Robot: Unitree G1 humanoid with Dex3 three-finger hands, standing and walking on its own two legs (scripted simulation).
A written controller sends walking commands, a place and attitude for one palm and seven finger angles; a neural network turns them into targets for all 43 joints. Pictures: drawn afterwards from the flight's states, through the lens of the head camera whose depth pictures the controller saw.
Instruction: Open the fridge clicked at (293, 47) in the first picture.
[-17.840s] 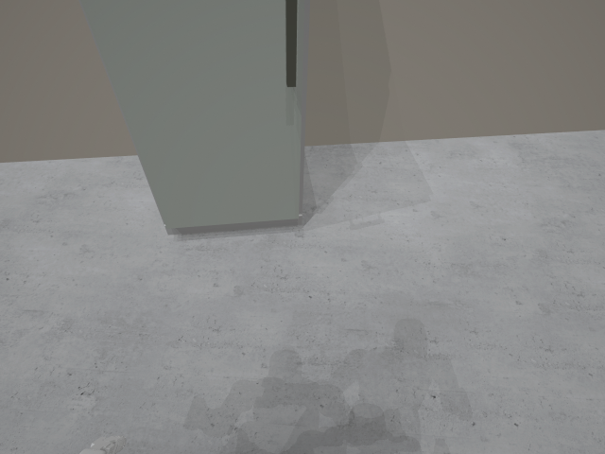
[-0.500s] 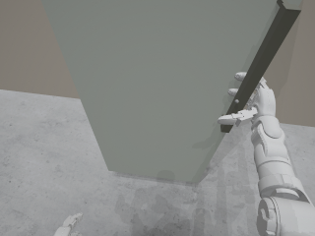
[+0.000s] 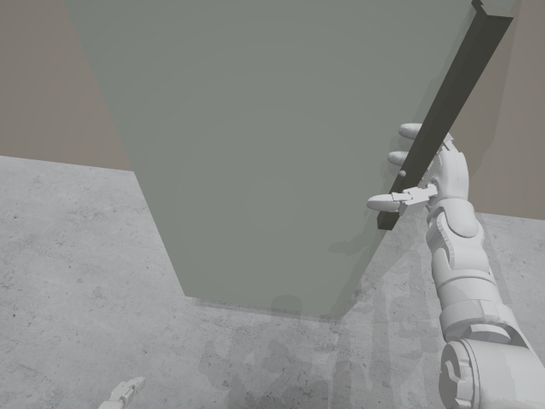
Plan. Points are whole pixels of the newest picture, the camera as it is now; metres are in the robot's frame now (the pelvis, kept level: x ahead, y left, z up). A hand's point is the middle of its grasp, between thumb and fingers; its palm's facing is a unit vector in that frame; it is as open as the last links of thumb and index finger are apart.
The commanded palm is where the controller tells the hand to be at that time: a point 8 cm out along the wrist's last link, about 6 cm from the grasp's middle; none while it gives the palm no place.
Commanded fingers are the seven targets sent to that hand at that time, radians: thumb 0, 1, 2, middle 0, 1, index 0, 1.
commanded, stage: grip the handle and tug to test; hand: right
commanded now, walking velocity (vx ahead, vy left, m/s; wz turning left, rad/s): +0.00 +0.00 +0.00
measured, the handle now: (420, 139) +0.49 -0.16 +0.16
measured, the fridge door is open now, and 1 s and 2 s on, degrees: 0 0 16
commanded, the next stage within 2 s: pull the door a little, standing still in 1.28 s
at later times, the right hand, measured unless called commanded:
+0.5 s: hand (404, 174) +0.44 -0.14 +0.13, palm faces +0.03 +1.00 -0.01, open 6.3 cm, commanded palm +0.41 -0.19 +0.13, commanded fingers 0.00 -0.90 -0.90 0.45 1.40 0.45 1.40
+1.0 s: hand (403, 174) +0.44 -0.14 +0.13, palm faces +0.04 +1.00 -0.01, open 5.8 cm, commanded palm +0.40 -0.19 +0.13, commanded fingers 0.00 -0.90 -0.90 0.45 1.40 0.45 1.40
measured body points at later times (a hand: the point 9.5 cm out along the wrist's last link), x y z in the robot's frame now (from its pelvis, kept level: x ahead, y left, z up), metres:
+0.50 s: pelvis +0.01 +0.00 +0.00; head +0.04 +0.01 +0.45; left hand +0.11 +0.25 -0.11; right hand +0.43 -0.20 +0.13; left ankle +0.03 +0.10 -0.73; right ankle -0.01 -0.10 -0.73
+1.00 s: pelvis +0.01 +0.00 +0.00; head +0.04 +0.01 +0.45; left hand +0.11 +0.25 -0.11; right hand +0.43 -0.19 +0.13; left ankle +0.03 +0.10 -0.73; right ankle -0.01 -0.10 -0.73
